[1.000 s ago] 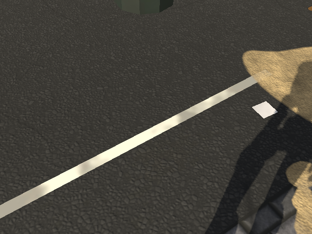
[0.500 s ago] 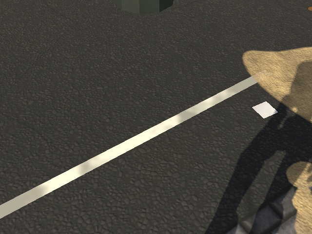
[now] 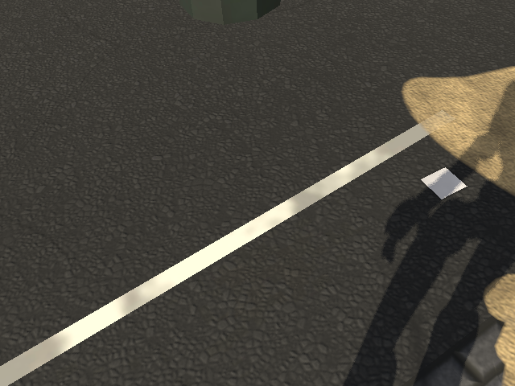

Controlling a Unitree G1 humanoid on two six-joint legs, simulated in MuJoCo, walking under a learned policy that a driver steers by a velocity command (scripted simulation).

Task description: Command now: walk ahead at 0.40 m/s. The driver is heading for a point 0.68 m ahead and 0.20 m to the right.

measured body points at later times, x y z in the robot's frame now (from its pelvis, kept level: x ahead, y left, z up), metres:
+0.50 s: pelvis +0.27 +0.00 -0.01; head +0.31 +0.00 +0.44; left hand +0.16 +0.22 -0.15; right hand +0.43 -0.22 -0.13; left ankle +0.38 +0.06 -0.73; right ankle +0.05 -0.08 -0.68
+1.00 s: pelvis +0.54 -0.03 +0.00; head +0.58 -0.04 +0.45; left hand +0.76 +0.14 -0.13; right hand +0.42 -0.23 -0.15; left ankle +0.38 +0.06 -0.72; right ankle +0.65 -0.11 -0.71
